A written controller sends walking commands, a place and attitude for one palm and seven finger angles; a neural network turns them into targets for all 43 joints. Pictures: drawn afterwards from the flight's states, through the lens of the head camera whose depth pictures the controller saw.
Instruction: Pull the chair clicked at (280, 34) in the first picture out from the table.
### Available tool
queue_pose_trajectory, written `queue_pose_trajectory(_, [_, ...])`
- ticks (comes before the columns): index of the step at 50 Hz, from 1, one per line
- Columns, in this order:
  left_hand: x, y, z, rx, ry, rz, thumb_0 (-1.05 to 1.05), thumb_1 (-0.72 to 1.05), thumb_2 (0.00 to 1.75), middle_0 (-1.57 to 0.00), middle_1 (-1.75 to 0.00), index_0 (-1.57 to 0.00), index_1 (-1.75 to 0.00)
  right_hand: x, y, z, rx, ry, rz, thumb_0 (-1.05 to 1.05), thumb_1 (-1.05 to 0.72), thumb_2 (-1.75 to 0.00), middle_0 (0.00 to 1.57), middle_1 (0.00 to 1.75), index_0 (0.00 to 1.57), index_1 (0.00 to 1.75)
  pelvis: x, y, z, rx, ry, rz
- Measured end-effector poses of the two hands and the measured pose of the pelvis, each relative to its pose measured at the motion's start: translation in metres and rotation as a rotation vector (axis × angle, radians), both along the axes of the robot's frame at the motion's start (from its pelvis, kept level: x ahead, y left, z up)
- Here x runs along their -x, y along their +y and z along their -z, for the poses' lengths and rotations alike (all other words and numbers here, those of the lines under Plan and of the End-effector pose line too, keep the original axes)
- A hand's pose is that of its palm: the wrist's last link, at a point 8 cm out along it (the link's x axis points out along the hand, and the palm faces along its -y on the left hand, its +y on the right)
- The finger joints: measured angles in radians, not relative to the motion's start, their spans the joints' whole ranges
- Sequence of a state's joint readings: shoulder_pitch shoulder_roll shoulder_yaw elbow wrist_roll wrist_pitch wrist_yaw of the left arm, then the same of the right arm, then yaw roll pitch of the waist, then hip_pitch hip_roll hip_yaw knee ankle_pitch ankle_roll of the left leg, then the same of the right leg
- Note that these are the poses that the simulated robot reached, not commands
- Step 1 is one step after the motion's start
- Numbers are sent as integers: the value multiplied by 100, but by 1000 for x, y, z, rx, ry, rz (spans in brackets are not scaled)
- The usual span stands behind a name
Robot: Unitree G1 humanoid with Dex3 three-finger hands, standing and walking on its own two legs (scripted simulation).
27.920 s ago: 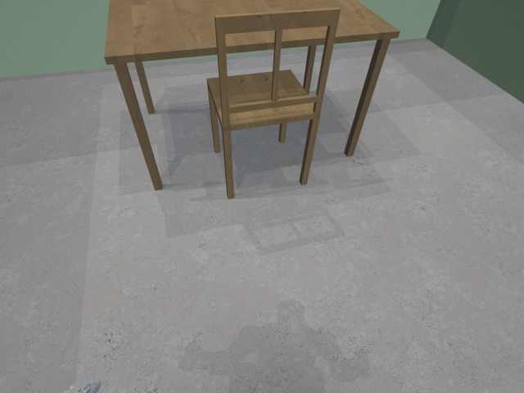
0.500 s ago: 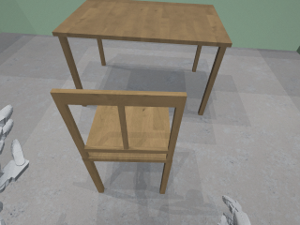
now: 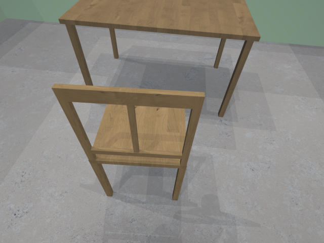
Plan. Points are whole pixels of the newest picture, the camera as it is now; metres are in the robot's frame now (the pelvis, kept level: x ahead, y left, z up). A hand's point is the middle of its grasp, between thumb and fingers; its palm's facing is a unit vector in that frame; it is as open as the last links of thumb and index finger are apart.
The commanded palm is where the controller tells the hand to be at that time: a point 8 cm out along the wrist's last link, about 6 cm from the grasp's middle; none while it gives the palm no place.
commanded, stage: let the arm hang, fingers relaxed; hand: left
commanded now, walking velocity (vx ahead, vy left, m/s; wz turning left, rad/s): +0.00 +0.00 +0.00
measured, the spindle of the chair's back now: (133, 130) +0.49 +0.14 -0.09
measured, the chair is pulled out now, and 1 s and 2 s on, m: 0.61 0.61 0.61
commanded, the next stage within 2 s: look to check the result in 0.60 s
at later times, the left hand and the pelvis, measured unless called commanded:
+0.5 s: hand out of the picture -0.01 +0.14 -0.18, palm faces +0.05 -0.99 -0.14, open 7.3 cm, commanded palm none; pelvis +0.00 -0.01 +0.00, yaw -1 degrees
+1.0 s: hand out of the picture -0.01 +0.14 -0.17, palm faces +0.06 -0.99 -0.16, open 7.4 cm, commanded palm none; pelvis +0.01 -0.01 +0.00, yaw +0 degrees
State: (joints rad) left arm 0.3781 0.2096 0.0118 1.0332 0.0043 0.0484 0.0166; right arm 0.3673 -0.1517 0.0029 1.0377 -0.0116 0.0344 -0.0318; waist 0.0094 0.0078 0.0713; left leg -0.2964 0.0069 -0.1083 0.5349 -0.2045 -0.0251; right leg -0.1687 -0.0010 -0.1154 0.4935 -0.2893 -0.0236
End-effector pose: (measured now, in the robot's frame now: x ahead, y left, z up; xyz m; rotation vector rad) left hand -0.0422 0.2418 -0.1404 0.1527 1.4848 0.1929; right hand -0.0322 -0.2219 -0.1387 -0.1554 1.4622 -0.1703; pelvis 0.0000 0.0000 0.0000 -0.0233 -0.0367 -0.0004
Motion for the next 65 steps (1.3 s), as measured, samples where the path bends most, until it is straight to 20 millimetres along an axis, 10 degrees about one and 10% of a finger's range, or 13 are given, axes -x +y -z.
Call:
queue_pose_trajectory(8, [21,-13,-2,10,53,-15,0,92,90,-19,-30,-20,-30,13,13,9,-45,13,28,1,-91,-89,20,30,20,30,1,-1,1,-7,-4,7])
queue_pose_trajectory(22, [-28,-54,7,86,-88,-2,0,91,90,-19,-30,-20,-30,-4,21,11,-71,-43,39,0,-91,-89,20,30,20,30,-2,-8,1,-14,-4,9])
queue_pose_trajectory(65, [-32,-52,4,62,-71,-12,0,91,90,-19,-30,-20,-30,-13,7,9,-51,-30,27,0,-91,-89,20,30,20,30,-7,-16,-1,-14,-7,4])
